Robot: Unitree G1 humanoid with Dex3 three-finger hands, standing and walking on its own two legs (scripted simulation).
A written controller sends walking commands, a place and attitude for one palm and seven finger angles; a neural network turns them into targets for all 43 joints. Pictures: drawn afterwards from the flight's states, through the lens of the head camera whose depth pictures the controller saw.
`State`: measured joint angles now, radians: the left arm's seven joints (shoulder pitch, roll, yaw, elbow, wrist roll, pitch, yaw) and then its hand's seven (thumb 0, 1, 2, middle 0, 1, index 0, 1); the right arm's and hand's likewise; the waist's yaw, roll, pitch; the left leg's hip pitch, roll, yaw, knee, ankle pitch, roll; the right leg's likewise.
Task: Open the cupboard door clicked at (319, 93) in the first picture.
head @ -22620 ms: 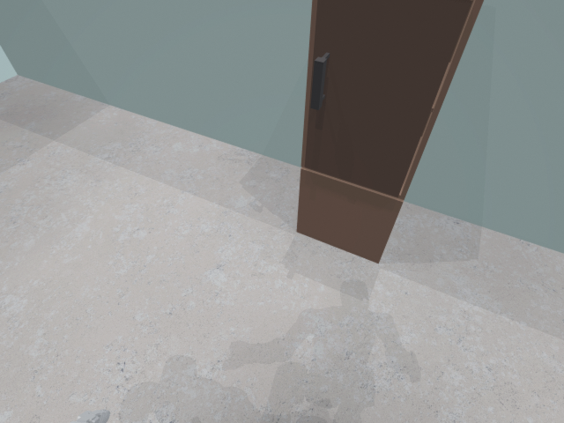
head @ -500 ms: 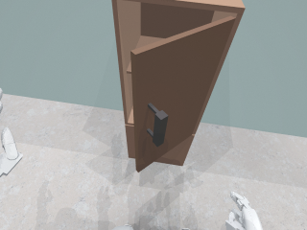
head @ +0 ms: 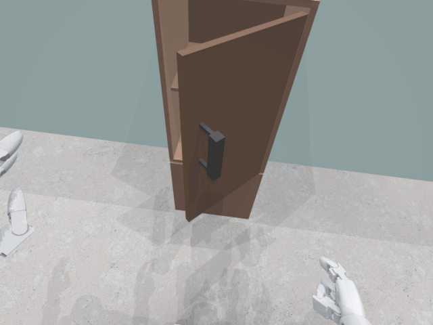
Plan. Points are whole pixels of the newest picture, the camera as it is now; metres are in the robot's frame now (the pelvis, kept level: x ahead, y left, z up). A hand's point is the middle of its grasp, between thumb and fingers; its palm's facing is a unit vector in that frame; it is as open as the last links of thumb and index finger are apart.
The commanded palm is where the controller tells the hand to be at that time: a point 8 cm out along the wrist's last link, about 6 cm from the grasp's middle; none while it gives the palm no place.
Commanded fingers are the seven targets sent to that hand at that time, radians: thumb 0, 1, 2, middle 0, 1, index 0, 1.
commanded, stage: stop stepping back and stand still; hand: left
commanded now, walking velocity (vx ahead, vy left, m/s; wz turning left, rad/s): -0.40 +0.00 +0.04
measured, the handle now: (209, 151) +0.49 +0.05 +0.01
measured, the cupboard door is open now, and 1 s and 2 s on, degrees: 46 46 46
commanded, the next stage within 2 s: let the arm hang, fingers relaxed in 0.88 s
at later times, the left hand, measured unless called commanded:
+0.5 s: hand out of the picture +0.04 +0.27 +0.18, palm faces +0.50 -0.77 -0.40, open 7.4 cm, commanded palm +0.00 +0.30 +0.18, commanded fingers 0.00 0.90 0.90 -0.20 -0.30 -0.20 -0.30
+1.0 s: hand out of the picture +0.02 +0.28 +0.16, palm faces +0.48 -0.74 -0.47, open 7.4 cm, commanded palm none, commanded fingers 0.00 0.90 0.90 -0.20 -0.30 -0.20 -0.30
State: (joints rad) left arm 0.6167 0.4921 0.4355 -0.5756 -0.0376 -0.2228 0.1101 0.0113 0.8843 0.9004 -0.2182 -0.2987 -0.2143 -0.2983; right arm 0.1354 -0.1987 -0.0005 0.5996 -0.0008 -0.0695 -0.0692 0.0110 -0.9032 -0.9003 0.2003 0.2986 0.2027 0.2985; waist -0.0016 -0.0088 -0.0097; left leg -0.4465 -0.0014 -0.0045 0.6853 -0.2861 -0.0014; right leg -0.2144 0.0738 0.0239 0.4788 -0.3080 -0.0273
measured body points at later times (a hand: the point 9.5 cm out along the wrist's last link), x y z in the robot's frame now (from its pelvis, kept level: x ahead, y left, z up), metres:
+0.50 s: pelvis -0.14 +0.00 +0.01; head -0.16 +0.01 +0.46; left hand +0.01 +0.31 +0.20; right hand +0.01 -0.24 -0.08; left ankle -0.11 +0.12 -0.70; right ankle -0.18 -0.10 -0.73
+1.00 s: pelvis -0.16 +0.00 +0.00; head -0.17 +0.00 +0.45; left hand -0.01 +0.31 +0.18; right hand +0.00 -0.24 -0.09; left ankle -0.15 +0.13 -0.73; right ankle -0.14 -0.08 -0.73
